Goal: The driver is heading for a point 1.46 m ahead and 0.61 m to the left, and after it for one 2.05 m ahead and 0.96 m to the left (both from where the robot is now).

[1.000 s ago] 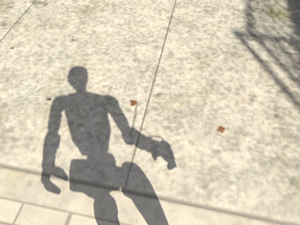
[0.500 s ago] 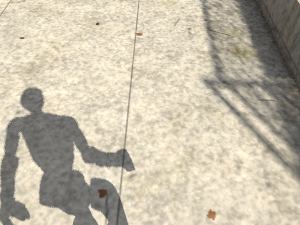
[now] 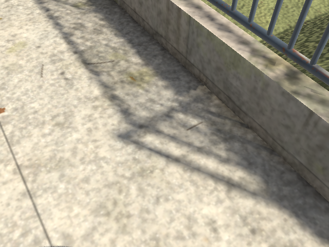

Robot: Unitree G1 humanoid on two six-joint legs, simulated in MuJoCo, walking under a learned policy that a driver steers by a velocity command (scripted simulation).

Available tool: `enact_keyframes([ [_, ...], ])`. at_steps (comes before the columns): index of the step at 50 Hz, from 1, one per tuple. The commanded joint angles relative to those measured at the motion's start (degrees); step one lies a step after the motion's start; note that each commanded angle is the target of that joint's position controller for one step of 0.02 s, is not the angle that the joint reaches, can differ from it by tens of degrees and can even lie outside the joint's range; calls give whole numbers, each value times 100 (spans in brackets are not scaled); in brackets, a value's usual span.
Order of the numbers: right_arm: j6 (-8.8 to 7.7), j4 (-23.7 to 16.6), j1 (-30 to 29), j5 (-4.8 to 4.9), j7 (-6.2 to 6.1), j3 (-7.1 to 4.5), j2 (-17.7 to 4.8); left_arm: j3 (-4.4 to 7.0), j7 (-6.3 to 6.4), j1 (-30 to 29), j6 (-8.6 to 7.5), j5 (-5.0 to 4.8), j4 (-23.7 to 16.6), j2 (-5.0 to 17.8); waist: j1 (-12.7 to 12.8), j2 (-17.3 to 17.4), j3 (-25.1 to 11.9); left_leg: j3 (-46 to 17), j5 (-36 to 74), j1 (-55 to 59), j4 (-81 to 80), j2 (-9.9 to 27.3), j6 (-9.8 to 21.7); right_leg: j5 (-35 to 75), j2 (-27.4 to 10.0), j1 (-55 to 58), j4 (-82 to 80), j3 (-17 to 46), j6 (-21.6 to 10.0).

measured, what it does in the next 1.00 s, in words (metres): walks ahead, turning left: right foot, then left foot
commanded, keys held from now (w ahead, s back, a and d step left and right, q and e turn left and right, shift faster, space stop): w+q+shift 1.00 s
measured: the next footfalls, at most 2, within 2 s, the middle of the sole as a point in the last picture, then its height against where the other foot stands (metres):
right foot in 0.20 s outside the picture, level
left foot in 0.62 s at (129, 181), level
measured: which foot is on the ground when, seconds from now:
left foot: down 0.00-0.18, up 0.20-0.60, down 0.62-1.00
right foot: up 0.00-0.18, down 0.20-0.62, up 0.64-1.00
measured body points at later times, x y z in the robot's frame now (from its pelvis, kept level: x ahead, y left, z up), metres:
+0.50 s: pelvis +0.47 +0.02 -0.01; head +0.49 +0.03 +0.44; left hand +0.40 +0.30 -0.14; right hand +0.65 -0.23 -0.11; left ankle +0.64 +0.17 -0.67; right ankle +0.32 -0.08 -0.74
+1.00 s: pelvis +0.93 +0.15 -0.01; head +0.96 +0.17 +0.44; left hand +1.05 +0.47 -0.05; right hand +1.07 -0.12 -0.12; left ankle +0.75 +0.12 -0.74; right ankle +1.20 +0.12 -0.70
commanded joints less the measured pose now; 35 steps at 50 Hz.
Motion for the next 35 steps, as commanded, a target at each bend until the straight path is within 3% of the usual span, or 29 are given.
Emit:
enact_keyframes([
  [1,-256,-220,-252,-7,57,103,-75,-312,-130,-563,-57,35,-797,-408,360,831,493,-677,2056,-275,-1400,1261,540,702,-217,-428,-907,435,-10],
  [2,-259,-119,-116,-14,70,116,-66,-349,-141,-676,-74,18,-748,-396,294,613,584,-360,2256,-385,-1617,1019,537,885,-12,-106,-1456,240,-53],
  [4,-233,42,122,22,79,79,-392,-449,-179,-1074,-158,15,-892,-397,296,578,989,-249,3229,-551,-2037,1195,691,892,136,588,-2670,-263,-190],
  [5,-195,166,289,52,75,66,-527,-472,-168,-1242,-191,33,-890,-374,266,559,1017,-174,3965,-397,-2071,1198,772,868,263,997,-3051,-483,-266],
  [6,-152,264,426,74,63,50,-693,-459,-126,-1212,-213,60,-817,-285,325,636,845,-138,5377,-52,-1766,1189,831,679,455,1447,-3254,-703,-324],
  [7,-123,347,478,85,31,31,-896,-415,-60,-825,-234,108,-700,-165,598,867,485,-180,6820,162,-1020,1300,840,435,583,2172,-3344,-667,-396],
  [8,-80,401,467,90,-2,7,-1085,-308,40,33,-255,146,-420,61,1043,1001,-48,-222,7639,225,174,1319,829,96,738,3122,-3393,-567,-459],
  [9,-28,385,278,148,-22,4,-1160,-187,161,1221,-287,172,-49,278,1686,1020,-610,-231,7237,-273,1770,1193,802,241,592,4541,-3968,-255,-562],
  [10,-36,212,327,125,30,97,-720,-16,313,1939,-295,285,193,792,1733,600,-1278,-324,4130,-1584,3784,748,798,-920,-507,6077,-3913,894,-576],
  [11,-39,-18,1082,265,86,255,230,70,379,1848,-358,374,72,1142,927,-618,-2300,-882,-1238,-3333,6030,44,770,-1547,-2480,7411,-4197,3606,-912],
  [12,-12,-181,240,315,17,66,-503,87,412,1888,-322,167,72,897,1333,172,-2214,-1266,-534,-3742,6429,31,862,-1662,-2441,6646,-5093,4096,-851],
  [13,-1,-300,-231,314,36,47,-443,-2,419,1499,-378,108,268,532,1016,246,-893,-1234,148,-4003,6030,271,841,-1173,-2041,5621,-5356,3026,-725],
  [14,30,-233,-214,273,90,96,-209,-46,403,1209,-439,61,352,247,727,195,-233,-1188,362,-3883,5602,467,790,-743,-1788,4784,-5648,2346,-619],
  [16,252,32,212,136,183,117,83,-120,426,1010,-533,-20,447,-105,268,30,155,-1199,445,-3277,5354,642,635,-473,-1444,3711,-6117,1297,-411],
  [17,354,54,163,94,213,103,178,-154,406,1043,-602,-57,529,-269,165,73,302,-1205,416,-3284,5271,714,609,-111,-1377,3541,-6220,949,-349],
  [19,473,-183,-423,36,286,85,281,-142,384,1012,-726,-169,683,-311,69,26,640,-1126,652,-3772,5043,835,548,341,-1283,3399,-6575,282,-258],
  [21,462,-471,-1007,59,343,115,386,-175,363,936,-808,-141,762,-440,0,-61,827,-863,1373,-3855,4447,764,588,1239,-922,3195,-6662,-634,-77],
  [22,445,-612,-1229,84,379,151,438,-171,373,842,-844,-125,775,-398,-68,-177,865,-787,1780,-3696,3967,762,644,1448,-835,3044,-6706,-943,-48],
  [25,394,-815,-1785,82,521,198,360,-124,446,987,-896,-169,855,-101,-4,192,908,-144,2749,-2835,2449,421,931,2651,-796,3204,-6894,-1535,73],
  [27,373,-733,-1611,69,541,145,155,-61,519,1171,-842,-178,859,245,-142,143,566,254,2767,-2269,2095,-111,1086,5203,-910,3986,-6209,-1625,223],
  [28,379,-611,-1194,102,515,92,-20,3,571,1175,-733,-139,804,480,-366,-59,233,377,2340,-1851,2111,-382,1143,6435,-970,4351,-5505,-1606,288],
  [29,391,-439,-471,120,475,4,-243,67,614,1043,-593,-85,721,695,-780,-226,-198,357,1847,-1092,2178,-593,1245,7202,-1081,4430,-4422,-1549,294],
  [30,413,-164,573,102,406,-134,-510,111,628,805,-453,-40,612,814,-1315,-252,-693,171,1314,15,2211,-707,1418,7222,-1192,4122,-2911,-1399,228],
  [31,448,100,1436,112,280,-310,-817,103,562,715,-381,-4,606,741,-1649,36,-981,-220,819,1148,1881,-750,1602,5838,-966,3420,-929,-1341,250],
  [32,535,99,867,237,171,-435,-1122,-87,418,504,-441,7,489,-64,-1131,1573,-177,-1424,789,1248,1466,-193,1821,-303,261,1686,1518,-1191,436],
  [33,590,-217,326,14,186,-557,-1878,-220,391,1275,-571,-109,-253,-268,-150,2466,-1323,-4969,224,2855,347,1100,3153,-1820,746,-509,3006,-24,686],
  [34,576,-440,174,58,152,-567,-1609,-271,430,863,-726,20,-284,3,-412,1042,-1446,-5870,-871,2744,-664,1369,3053,-1288,336,-887,2663,673,554],
  [35,531,-325,119,63,86,-473,-1189,-269,431,575,-794,6,-278,140,-229,224,-566,-5519,-970,1721,-883,1250,2685,-934,60,-792,1950,704,528],
])
Keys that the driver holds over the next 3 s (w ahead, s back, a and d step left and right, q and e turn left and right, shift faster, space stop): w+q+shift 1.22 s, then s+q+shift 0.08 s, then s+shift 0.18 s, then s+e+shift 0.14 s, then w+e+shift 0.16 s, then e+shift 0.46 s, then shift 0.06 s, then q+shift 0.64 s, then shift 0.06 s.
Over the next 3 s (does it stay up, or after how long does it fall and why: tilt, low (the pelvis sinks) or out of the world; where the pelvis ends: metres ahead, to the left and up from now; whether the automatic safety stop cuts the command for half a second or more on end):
stays up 1.49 0.51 -0.01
